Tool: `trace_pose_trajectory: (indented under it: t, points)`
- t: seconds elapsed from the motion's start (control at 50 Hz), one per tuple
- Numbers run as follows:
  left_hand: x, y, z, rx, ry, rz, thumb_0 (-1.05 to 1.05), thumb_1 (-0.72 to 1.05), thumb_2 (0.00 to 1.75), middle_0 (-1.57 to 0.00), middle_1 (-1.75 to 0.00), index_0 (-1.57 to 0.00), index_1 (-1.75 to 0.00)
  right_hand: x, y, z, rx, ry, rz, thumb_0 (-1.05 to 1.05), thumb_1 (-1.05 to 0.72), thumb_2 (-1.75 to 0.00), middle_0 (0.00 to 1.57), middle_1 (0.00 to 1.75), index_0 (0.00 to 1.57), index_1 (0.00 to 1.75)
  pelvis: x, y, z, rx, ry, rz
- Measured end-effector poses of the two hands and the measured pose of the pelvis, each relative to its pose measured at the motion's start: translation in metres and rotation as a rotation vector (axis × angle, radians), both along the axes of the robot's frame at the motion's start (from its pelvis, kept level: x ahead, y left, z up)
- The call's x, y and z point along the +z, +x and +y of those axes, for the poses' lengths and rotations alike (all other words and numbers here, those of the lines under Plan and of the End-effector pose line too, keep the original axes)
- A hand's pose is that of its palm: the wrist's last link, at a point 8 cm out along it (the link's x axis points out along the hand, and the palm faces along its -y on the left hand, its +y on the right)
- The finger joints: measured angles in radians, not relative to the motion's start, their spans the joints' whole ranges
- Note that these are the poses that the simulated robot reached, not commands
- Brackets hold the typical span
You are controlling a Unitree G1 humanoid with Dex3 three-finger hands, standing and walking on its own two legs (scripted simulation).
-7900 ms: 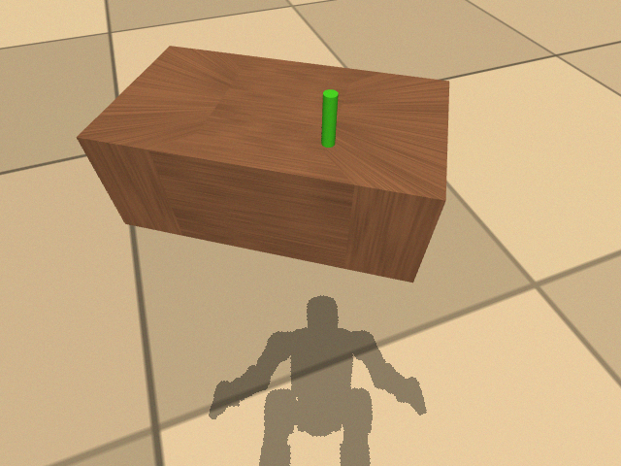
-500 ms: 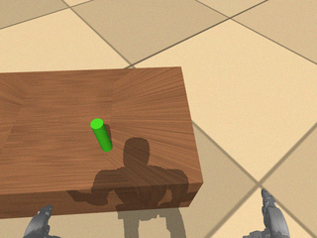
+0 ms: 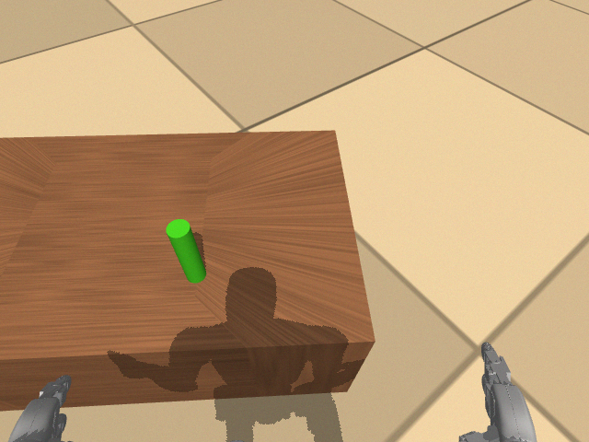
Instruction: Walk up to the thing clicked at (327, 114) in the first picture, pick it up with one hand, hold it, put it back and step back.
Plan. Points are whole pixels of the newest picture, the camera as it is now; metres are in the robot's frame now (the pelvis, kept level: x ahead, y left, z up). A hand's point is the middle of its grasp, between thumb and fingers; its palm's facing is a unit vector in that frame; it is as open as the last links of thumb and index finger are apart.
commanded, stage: go down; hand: left
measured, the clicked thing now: (188, 253) +0.51 +0.22 -0.19
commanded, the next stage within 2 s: approach in 1.52 s
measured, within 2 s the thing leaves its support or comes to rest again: neither
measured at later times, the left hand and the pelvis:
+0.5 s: hand (48, 330) +0.27 +0.33 -0.01, palm faces +0.18 -0.96 -0.22, open 17.5 cm; pelvis -0.02 +0.00 +0.00, yaw +0 degrees
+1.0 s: hand (23, 274) +0.34 +0.38 +0.02, palm faces +0.19 -0.98 -0.11, open 17.5 cm; pelvis -0.02 +0.01 -0.01, yaw -1 degrees
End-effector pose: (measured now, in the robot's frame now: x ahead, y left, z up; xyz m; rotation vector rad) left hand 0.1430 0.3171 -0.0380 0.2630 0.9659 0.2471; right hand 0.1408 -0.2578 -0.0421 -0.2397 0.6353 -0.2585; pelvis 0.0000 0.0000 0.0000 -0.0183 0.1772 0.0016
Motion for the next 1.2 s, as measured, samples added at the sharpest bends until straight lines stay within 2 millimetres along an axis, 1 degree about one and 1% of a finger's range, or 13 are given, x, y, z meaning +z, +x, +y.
trace_pose_trajectory:
  t: [0.12, 0.2, 0.26, 0.36, 0.44, 0.5, 0.56, 0.7, 0.9, 1.04, 1.2]
  points:
    - [0.003, -0.003, 0.005, -0.004, -0.002, -0.030, -0.01, -0.59, 0.04, -0.09, -0.03, -0.07, -0.05, 0.005, -0.003, 0.006, 0.014, -0.004, -0.030, -0.01, 0.54, -0.04, 0.06, 0.05, 0.06, 0.05, -0.003, -0.004, 0.001, 0.003, -0.002, -0.001]
    - [0.007, 0.004, 0.011, -0.004, 0.000, -0.069, -0.01, -0.59, 0.04, -0.09, -0.04, -0.07, -0.05, 0.007, -0.005, 0.008, 0.015, -0.011, -0.051, -0.01, 0.54, -0.04, 0.06, 0.05, 0.06, 0.05, -0.005, -0.008, 0.002, 0.007, -0.004, -0.003]
    - [0.014, 0.020, 0.019, 0.004, 0.000, -0.131, -0.01, -0.59, 0.05, -0.08, -0.04, -0.07, -0.06, 0.009, -0.007, 0.007, 0.013, -0.023, -0.065, -0.01, 0.54, -0.04, 0.06, 0.05, 0.06, 0.05, -0.006, -0.011, 0.002, 0.009, -0.006, -0.006]
    - [0.034, 0.059, 0.038, 0.008, -0.007, -0.259, -0.01, -0.58, 0.06, -0.08, -0.04, -0.06, -0.06, 0.011, -0.013, 0.004, 0.003, -0.045, -0.072, -0.01, 0.54, -0.04, 0.06, 0.05, 0.06, 0.05, -0.006, -0.015, 0.001, 0.010, -0.007, -0.010]
    - [0.049, 0.088, 0.054, 0.005, -0.033, -0.319, -0.01, -0.57, 0.06, -0.07, -0.04, -0.06, -0.06, 0.010, -0.021, 0.000, -0.011, -0.052, -0.060, -0.01, 0.54, -0.04, 0.06, 0.05, 0.06, 0.05, -0.005, -0.017, 0.001, 0.003, -0.008, -0.006]
    - [0.055, 0.104, 0.062, -0.002, -0.061, -0.343, -0.01, -0.56, 0.05, -0.07, -0.04, -0.06, -0.05, 0.009, -0.027, -0.003, -0.021, -0.054, -0.048, -0.01, 0.54, -0.04, 0.06, 0.05, 0.06, 0.05, -0.004, -0.018, 0.003, -0.005, -0.008, 0.000]
    - [0.058, 0.115, 0.070, -0.009, -0.089, -0.368, -0.01, -0.57, 0.04, -0.07, -0.03, -0.06, -0.04, 0.008, -0.031, -0.004, -0.023, -0.057, -0.037, -0.01, 0.54, -0.04, 0.06, 0.05, 0.06, 0.05, -0.004, -0.020, 0.004, -0.013, -0.007, 0.007]
    - [0.060, 0.133, 0.084, -0.020, -0.117, -0.459, -0.01, -0.58, 0.03, -0.07, -0.03, -0.07, -0.04, 0.005, -0.034, -0.005, -0.006, -0.076, -0.006, -0.01, 0.54, -0.04, 0.06, 0.05, 0.06, 0.05, -0.006, -0.023, 0.007, -0.021, -0.008, 0.030]
    - [0.070, 0.158, 0.102, -0.030, -0.129, -0.572, -0.02, -0.54, 0.04, -0.06, -0.02, -0.06, -0.03, 0.000, -0.030, 0.001, 0.030, -0.093, 0.036, -0.01, 0.54, -0.04, 0.06, 0.05, 0.06, 0.05, -0.009, -0.023, 0.008, -0.017, -0.021, 0.066]
    - [0.076, 0.174, 0.110, -0.037, -0.138, -0.619, -0.02, -0.53, 0.04, -0.06, -0.02, -0.05, -0.03, -0.003, -0.028, 0.009, 0.042, -0.086, 0.046, -0.01, 0.53, -0.05, 0.06, 0.05, 0.06, 0.05, -0.012, -0.022, 0.012, -0.021, -0.028, 0.089]
    - [0.080, 0.187, 0.117, -0.034, -0.143, -0.660, -0.02, -0.53, 0.05, -0.06, -0.02, -0.05, -0.03, -0.005, -0.028, 0.016, 0.049, -0.084, 0.056, -0.01, 0.53, -0.05, 0.06, 0.05, 0.06, 0.05, -0.015, -0.020, 0.015, -0.024, -0.035, 0.113]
